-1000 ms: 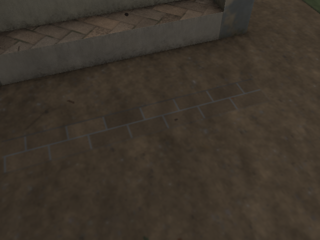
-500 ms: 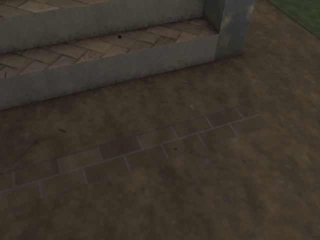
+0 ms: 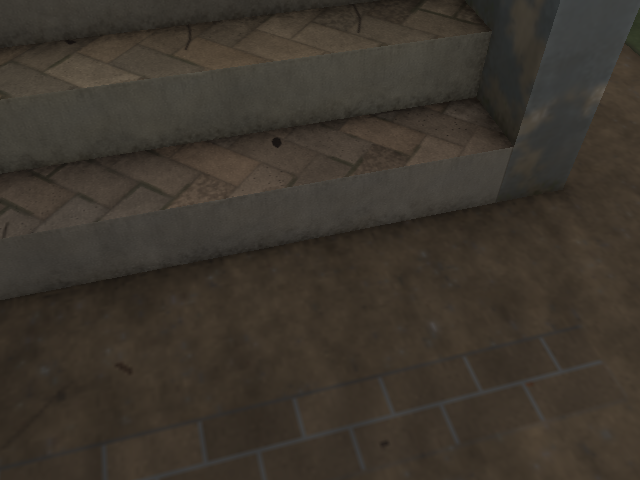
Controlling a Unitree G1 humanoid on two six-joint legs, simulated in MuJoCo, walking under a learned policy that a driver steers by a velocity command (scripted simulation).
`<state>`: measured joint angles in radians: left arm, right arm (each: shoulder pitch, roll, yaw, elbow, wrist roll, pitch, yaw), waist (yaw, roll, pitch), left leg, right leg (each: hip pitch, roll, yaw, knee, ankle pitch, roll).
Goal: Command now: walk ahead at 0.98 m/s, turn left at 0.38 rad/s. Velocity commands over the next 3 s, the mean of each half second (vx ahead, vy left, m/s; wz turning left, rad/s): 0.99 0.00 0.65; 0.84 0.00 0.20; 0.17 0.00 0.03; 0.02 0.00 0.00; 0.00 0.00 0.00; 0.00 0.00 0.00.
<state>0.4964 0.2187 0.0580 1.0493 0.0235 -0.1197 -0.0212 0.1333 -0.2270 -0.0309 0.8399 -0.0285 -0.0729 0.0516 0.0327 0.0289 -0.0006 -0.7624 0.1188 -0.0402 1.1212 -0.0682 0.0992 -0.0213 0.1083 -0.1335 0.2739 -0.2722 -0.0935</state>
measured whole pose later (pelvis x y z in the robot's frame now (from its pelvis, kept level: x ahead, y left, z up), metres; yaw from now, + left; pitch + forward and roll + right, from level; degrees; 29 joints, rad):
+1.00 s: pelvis +0.88 +0.17 +0.00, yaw +24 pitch +1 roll -2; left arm 0.43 0.24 0.02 0.97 -0.01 -0.13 -0.02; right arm 0.02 -0.22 0.03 0.81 -0.04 -0.11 -0.01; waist 0.07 0.03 0.05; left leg -0.51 -0.02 0.01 0.60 -0.05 0.07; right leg -0.08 0.06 -0.08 0.44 -0.28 -0.06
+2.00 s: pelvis +1.08 +0.14 +0.12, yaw +24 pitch -1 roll +1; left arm 0.16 0.12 -0.03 0.56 0.03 0.00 0.13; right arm 0.26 -0.26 -0.02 0.63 -0.02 0.14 -0.09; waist 0.02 -0.01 0.04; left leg -0.71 -0.13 -0.13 1.76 -0.12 -0.14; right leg -0.63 -0.14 -0.12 1.18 -0.53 -0.03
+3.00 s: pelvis +0.90 +0.21 +0.00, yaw +25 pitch +0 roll +1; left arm 0.25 0.15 0.04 1.03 0.00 -0.01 0.04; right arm 0.29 -0.14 -0.03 0.84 -0.02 0.01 -0.04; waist 0.00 -0.02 0.02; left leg -0.22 -0.08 0.09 0.36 -0.15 0.09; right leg -0.18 -0.04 0.05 0.45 -0.27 0.04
